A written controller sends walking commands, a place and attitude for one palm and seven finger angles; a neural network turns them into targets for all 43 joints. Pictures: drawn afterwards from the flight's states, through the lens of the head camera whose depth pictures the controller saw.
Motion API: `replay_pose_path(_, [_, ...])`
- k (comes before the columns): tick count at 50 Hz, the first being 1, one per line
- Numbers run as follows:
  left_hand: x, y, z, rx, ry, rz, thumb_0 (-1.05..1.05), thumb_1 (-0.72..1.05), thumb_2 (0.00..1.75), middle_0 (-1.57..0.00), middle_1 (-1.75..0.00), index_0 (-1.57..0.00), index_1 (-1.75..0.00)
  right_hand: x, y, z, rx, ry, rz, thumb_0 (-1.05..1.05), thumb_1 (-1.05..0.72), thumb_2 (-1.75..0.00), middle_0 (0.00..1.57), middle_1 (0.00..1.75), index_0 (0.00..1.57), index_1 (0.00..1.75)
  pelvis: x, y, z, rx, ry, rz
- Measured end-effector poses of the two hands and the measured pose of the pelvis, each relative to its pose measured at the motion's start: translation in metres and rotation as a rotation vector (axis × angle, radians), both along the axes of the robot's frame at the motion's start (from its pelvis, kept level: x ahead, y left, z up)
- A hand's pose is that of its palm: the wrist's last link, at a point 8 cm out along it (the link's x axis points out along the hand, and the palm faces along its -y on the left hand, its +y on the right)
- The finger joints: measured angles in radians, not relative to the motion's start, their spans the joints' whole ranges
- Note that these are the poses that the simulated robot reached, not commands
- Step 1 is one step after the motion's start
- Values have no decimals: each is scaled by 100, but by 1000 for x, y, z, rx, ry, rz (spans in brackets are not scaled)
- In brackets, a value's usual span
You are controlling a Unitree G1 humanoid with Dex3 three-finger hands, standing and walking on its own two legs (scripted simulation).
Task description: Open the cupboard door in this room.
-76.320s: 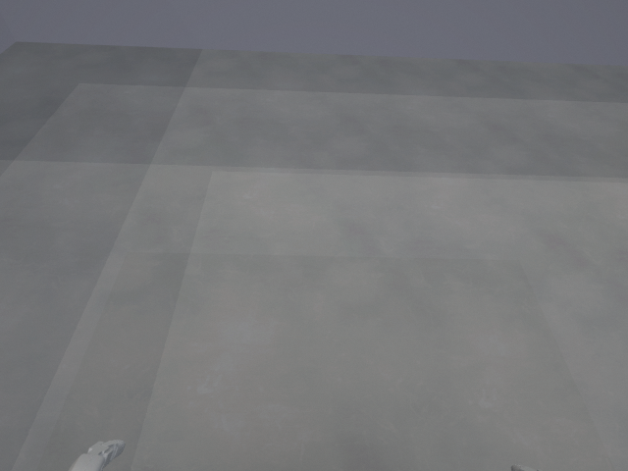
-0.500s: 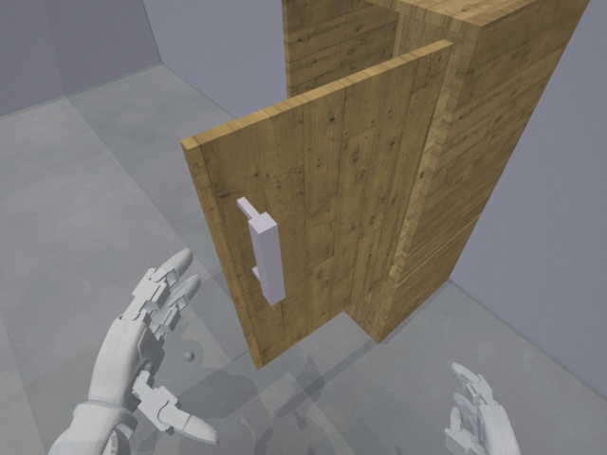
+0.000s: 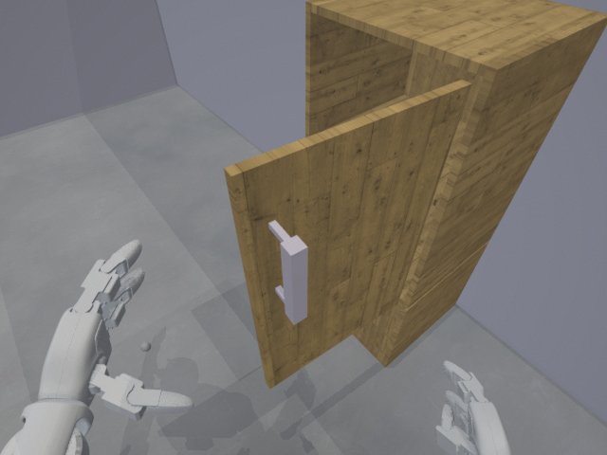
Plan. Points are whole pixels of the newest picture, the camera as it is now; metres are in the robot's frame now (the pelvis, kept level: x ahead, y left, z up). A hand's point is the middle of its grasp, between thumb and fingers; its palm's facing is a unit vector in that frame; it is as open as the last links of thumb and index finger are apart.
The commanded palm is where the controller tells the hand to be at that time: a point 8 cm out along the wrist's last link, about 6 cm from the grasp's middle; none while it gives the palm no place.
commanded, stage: draw the hand back to the body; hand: left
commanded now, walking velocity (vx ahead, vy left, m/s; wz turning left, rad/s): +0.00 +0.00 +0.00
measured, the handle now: (286, 273) +0.34 +0.07 +0.07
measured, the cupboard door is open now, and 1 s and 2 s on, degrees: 85 85 85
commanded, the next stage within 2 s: step back with the hand held close in 0.96 s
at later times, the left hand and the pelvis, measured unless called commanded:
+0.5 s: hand (81, 298) +0.22 +0.25 +0.17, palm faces +0.38 -0.82 -0.42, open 10.0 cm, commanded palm +0.16 +0.30 +0.18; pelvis +0.02 +0.01 +0.02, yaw -1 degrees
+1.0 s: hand (73, 309) +0.20 +0.25 +0.17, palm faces +0.44 -0.80 -0.40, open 7.5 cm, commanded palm +0.15 +0.28 +0.19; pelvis +0.00 -0.01 +0.02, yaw -2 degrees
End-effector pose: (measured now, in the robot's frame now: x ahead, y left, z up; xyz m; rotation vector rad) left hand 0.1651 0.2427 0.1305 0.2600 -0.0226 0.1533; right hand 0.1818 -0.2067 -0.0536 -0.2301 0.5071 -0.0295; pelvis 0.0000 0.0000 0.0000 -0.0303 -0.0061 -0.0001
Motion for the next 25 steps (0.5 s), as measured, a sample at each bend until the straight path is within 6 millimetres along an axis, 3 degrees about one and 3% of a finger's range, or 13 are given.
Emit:
replay_pose_path(9, [-1, 22, 12, 97, -11, 143, 0, -9, 47, -16, -31, -17, -30, -1, 6, -2, -22, 91, -2, 1, -91, -89, 20, 30, 20, 30, 8, 8, 11, 2, -32, -6])
replay_pose_path(25, [10, 49, 54, 222, -114, 213, 1, 46, 71, -19, -31, -19, -30, 9, 1, -3, -6, 139, -26, 1, -91, -89, 20, 30, 20, 30, 20, 9, 19, 5, -56, -22])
